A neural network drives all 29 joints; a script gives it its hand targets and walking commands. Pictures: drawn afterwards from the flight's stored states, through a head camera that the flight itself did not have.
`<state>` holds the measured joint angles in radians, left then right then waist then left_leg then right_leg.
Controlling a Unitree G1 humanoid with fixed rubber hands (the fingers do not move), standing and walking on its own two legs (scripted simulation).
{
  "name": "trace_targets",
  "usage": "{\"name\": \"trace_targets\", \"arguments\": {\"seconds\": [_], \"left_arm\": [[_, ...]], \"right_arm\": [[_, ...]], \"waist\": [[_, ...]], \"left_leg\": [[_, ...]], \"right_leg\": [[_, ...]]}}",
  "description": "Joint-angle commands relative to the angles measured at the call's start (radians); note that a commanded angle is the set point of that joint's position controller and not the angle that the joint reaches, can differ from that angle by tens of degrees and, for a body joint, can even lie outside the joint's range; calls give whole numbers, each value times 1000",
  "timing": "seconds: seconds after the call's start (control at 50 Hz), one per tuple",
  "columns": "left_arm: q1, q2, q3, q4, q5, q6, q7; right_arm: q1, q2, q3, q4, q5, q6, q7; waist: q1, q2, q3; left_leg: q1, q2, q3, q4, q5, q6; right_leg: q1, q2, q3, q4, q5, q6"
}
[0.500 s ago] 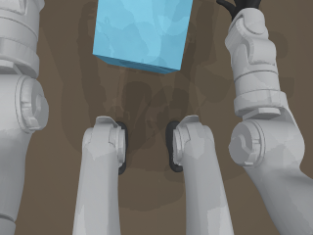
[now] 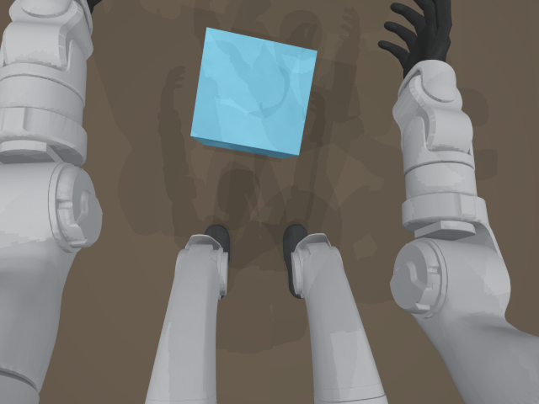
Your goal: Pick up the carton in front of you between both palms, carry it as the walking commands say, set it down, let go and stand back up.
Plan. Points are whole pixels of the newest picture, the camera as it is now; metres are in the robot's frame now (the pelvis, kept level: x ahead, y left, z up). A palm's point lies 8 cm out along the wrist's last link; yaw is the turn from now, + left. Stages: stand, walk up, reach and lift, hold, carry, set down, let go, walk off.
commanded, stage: set down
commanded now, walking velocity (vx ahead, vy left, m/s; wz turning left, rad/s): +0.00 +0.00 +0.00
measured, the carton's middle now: (251, 105) +0.52 +0.01 -0.47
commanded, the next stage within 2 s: let go in 0.06 s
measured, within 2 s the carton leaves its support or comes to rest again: neither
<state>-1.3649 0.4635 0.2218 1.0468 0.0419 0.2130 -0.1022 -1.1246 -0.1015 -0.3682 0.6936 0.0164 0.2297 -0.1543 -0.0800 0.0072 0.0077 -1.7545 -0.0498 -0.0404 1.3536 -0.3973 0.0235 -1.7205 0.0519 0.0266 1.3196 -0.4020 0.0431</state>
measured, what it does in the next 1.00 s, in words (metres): rises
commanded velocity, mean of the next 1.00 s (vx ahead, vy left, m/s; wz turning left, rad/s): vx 0.00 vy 0.00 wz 0.00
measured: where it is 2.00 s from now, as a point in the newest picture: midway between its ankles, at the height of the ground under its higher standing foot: (257, 274)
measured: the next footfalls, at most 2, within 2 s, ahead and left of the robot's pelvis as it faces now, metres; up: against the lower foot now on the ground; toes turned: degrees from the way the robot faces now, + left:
none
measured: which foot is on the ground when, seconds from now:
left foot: down 0.00-1.00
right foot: down 0.00-1.00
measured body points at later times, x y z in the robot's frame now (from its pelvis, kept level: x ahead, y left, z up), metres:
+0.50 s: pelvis +0.05 -0.01 +0.11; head +0.30 +0.01 +0.49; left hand +0.45 +0.22 -0.01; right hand +0.43 -0.22 +0.00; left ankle +0.08 +0.10 -0.56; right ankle +0.08 -0.13 -0.56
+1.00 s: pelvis +0.10 -0.01 +0.18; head +0.16 +0.00 +0.62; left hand +0.29 +0.23 +0.09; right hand +0.28 -0.24 +0.10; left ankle +0.08 +0.10 -0.56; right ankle +0.08 -0.13 -0.56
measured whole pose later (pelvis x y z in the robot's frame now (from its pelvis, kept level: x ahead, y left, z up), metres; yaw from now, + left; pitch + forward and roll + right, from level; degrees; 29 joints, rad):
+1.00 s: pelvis +0.10 -0.01 +0.18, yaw +2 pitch +6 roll +0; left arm 0.16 0.21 0.08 0.50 0.01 0.01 -0.04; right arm 0.22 -0.20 -0.04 0.44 0.02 0.02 0.07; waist -0.03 -0.02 0.01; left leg -0.30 -0.03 -0.05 0.45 -0.25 0.01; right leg -0.30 0.03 0.06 0.45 -0.26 -0.01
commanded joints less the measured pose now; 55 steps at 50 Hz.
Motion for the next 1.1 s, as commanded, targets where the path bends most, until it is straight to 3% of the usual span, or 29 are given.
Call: {"name": "trace_targets", "arguments": {"seconds": [0.0, 0.08, 0.14, 0.28, 0.4, 0.58, 0.74, 0.9, 1.08], "left_arm": [[-255, 110, 30, -98, 19, -29, -4], [-203, 81, 62, -84, 56, -41, -3], [-102, 45, 88, -113, 90, -47, 13], [251, -83, 83, -343, 95, -76, 94], [501, -111, 35, -493, 37, -118, 100], [925, -147, -6, -470, 11, -188, 73], [1223, -157, -59, -542, -12, -237, 75], [1461, -167, -114, -630, -27, -238, 67], [1547, -169, -153, -696, -40, -149, 40]], "right_arm": [[-178, -81, -9, -107, -20, -26, 9], [-136, -65, -21, -95, -54, -36, 26], [-40, -67, -14, -103, -85, -49, 47], [265, -132, 69, -193, -129, -102, 133], [490, -148, 153, -233, -82, -134, 185], [845, -125, 220, -215, -30, -203, 208], [1124, -155, 274, -287, -1, -248, 205], [1300, -178, 308, -338, 6, -245, 218], [1303, -206, 302, -355, -16, -162, 232]], "waist": [[-10, 124, -1043], [-1, 115, -1004], [12, 115, -1043], [17, 87, -1071], [24, 56, -936], [38, 5, -662], [38, -16, -485], [58, 18, -245], [75, 2, -8]], "left_leg": [[853, -14, 10, -160, 434, -26], [891, -12, 8, -237, 434, -30], [991, -10, 7, -291, 502, -38], [1208, -2, -17, -416, 643, -47], [1183, 5, -3, -522, 543, -41], [1161, 4, 7, -655, 446, -31], [1335, 6, 2, -782, 452, -31], [1573, 15, 6, -915, 449, -38], [1639, 23, 19, -990, 300, -36]], "right_leg": [[392, 36, -108, -160, 301, 37], [437, 31, -103, -234, 300, 37], [495, 31, -101, -288, 332, 32], [652, 26, -81, -404, 410, -4], [890, 3, -42, -500, 443, -13], [1194, -29, 7, -617, 540, -1], [1404, -33, 24, -729, 606, -7], [1496, -23, 13, -882, 494, -14], [1552, -12, -16, -948, 282, -29]]}}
